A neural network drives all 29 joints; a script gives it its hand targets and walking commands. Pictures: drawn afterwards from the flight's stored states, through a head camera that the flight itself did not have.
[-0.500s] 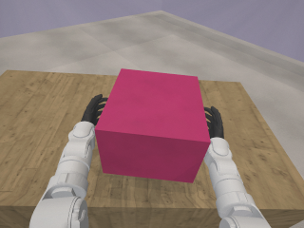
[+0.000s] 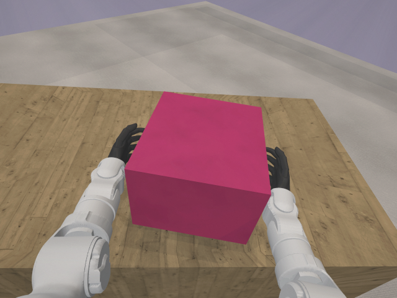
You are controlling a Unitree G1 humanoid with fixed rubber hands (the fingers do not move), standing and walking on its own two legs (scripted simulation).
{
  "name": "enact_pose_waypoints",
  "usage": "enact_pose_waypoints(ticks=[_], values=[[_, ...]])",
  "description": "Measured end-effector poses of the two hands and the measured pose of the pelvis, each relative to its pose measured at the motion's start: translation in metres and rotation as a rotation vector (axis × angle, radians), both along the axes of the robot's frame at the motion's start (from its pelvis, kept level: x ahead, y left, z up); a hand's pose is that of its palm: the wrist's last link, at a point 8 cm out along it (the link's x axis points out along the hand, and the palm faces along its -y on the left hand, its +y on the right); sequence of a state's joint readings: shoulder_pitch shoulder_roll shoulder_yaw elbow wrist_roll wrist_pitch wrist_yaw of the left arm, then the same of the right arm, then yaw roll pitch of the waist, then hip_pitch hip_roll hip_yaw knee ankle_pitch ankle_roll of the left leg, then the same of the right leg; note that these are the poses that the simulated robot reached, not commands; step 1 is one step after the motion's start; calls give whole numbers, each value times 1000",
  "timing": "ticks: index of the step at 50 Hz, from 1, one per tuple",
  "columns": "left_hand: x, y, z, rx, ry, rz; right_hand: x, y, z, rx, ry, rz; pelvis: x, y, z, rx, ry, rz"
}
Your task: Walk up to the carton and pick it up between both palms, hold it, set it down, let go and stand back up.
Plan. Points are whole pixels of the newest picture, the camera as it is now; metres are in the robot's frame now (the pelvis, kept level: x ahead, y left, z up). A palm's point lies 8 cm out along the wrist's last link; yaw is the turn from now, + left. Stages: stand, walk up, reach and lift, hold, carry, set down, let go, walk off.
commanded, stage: set down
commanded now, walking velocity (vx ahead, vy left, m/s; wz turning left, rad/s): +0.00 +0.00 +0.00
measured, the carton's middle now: (201, 161) +0.43 -0.05 +0.05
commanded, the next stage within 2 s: none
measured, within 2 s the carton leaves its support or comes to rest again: rests again in 1.32 s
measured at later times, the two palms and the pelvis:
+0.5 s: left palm (123, 160) +0.44 +0.13 +0.05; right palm (273, 192) +0.34 -0.20 +0.03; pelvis -0.01 +0.00 -0.01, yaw +0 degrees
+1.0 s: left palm (123, 165) +0.44 +0.13 +0.03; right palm (268, 196) +0.34 -0.20 +0.01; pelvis -0.01 +0.00 -0.01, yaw +1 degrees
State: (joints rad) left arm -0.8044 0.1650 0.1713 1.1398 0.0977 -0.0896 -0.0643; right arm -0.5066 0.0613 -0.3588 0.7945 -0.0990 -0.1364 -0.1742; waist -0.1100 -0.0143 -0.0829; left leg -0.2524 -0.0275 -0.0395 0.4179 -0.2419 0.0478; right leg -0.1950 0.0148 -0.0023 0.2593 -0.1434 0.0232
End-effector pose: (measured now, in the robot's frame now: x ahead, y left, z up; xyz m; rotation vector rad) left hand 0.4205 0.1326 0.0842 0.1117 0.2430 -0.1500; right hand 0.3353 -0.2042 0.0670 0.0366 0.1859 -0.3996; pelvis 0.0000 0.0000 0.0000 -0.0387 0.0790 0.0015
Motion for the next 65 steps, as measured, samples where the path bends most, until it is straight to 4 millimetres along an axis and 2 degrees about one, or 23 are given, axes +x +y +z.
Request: enact_pose_waypoints(ticks=[12, 26, 34, 43, 65], values=[[4, -1, -20, 15, 40, -17, -4, 1, -25, 6, 42, -15, -5, 1, -2, -2, 63, 1], [18, -3, -31, 18, 41, -40, 4, 1, -34, -6, 49, -33, -5, 2, -5, -8, 138, 6], [24, -3, -40, 38, 56, -51, 6, 3, -47, -1, 68, -40, -2, 3, -8, -15, 168, 4], [25, -1, -46, 28, 31, -50, 8, 4, -52, -9, 41, -39, -4, 3, -10, -21, 194, 7], [17, 5, -65, -9, 13, -43, 4, 8, -58, -44, 12, -32, -25, -4, -15, -31, 249, 25]])
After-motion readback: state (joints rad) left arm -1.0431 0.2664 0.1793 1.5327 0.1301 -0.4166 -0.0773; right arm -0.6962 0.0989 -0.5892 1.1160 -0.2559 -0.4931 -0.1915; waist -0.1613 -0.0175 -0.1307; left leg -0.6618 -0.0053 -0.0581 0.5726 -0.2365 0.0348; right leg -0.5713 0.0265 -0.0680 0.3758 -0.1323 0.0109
